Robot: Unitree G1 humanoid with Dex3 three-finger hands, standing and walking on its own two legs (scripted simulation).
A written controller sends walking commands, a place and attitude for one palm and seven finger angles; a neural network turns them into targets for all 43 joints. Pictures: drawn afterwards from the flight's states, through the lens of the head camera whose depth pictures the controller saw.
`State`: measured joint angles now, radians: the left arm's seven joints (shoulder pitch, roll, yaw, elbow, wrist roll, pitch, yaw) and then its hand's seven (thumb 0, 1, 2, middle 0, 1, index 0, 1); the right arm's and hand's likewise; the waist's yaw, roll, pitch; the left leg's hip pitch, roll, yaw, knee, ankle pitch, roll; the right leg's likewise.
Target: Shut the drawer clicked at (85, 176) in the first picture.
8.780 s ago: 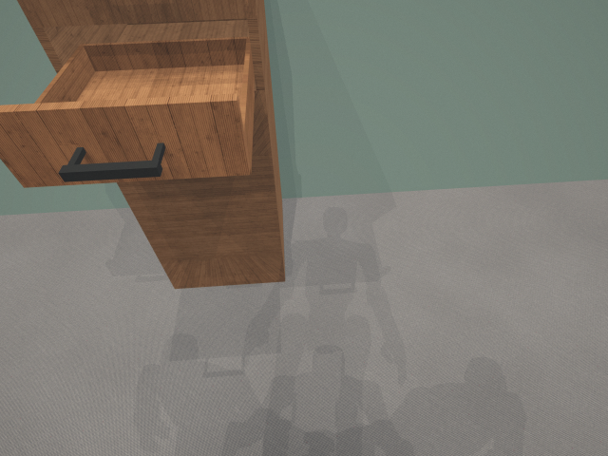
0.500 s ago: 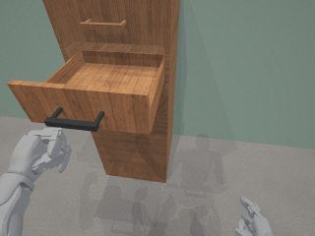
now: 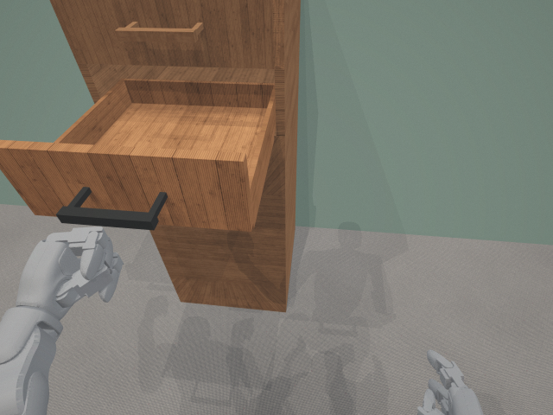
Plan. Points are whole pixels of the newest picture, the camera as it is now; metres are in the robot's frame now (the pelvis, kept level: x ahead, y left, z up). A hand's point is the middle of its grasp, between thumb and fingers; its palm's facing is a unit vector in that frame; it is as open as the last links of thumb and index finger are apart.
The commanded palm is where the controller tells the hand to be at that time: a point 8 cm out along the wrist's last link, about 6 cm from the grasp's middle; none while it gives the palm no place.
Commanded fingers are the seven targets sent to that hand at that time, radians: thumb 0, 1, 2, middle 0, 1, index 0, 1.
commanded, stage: bring the fist close to the handle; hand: left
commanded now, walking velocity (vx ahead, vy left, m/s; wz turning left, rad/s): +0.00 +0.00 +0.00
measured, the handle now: (114, 207) +0.36 +0.27 +0.14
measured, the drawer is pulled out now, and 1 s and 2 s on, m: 0.30 0.26 0.14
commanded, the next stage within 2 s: push the drawer shut in 0.16 s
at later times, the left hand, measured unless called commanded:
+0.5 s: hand (125, 254) +0.28 +0.23 +0.13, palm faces -0.01 -1.00 -0.04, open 3.3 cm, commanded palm +0.26 +0.28 +0.13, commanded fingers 0.00 0.90 0.90 -1.40 -1.60 -1.40 -1.60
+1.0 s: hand (139, 228) +0.33 +0.22 +0.13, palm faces -0.01 -1.00 -0.04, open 3.4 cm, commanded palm +0.32 +0.28 +0.13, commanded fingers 0.00 0.90 0.90 -1.40 -1.60 -1.40 -1.60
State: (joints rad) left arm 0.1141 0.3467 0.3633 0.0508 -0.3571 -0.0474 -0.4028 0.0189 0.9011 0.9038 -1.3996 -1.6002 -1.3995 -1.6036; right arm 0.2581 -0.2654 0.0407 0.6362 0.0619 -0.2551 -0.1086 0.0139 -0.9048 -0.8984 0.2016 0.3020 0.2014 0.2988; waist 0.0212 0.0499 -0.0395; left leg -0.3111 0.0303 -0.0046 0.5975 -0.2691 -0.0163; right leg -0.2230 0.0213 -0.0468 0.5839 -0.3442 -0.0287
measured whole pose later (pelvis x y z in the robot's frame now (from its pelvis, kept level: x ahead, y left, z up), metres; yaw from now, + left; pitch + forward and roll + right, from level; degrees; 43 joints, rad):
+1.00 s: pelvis +0.00 +0.00 +0.00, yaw +1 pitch +1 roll +0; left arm -0.27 0.38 0.29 0.42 -0.29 -0.04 -0.37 0.05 0.87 0.95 -1.40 -1.60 -1.40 -1.60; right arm 0.23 -0.27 0.06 0.66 0.07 -0.18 -0.13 0.01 -0.90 -0.90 0.20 0.30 0.20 0.30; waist 0.01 0.05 -0.02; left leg -0.36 0.02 -0.03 0.60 -0.25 -0.02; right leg -0.27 0.02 -0.07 0.60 -0.34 -0.04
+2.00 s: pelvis +0.00 +0.01 -0.01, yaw +0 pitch +7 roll -1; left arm -0.75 0.46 0.30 0.96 -0.20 -0.16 -0.33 0.05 0.90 0.96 -1.40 -1.60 -1.40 -1.60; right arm 0.33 -0.28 0.04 0.69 0.05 -0.08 -0.08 0.01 -0.91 -0.90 0.20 0.30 0.20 0.30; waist -0.06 0.03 -0.04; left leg -0.51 0.02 -0.01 0.67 -0.29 -0.01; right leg -0.41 0.02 -0.05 0.64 -0.36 -0.02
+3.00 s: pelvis +0.01 +0.02 -0.02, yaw -2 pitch +16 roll -3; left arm -1.12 0.68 0.39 1.34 -0.06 -0.20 -0.31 0.06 0.85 0.93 -1.40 -1.60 -1.40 -1.60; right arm 0.43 -0.29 0.04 0.70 0.01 -0.02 -0.06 0.00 -0.91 -0.90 0.20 0.30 0.20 0.30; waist -0.20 0.03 -0.07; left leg -0.72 0.05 -0.01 0.78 -0.33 0.01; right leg -0.61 0.04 -0.04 0.70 -0.36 -0.01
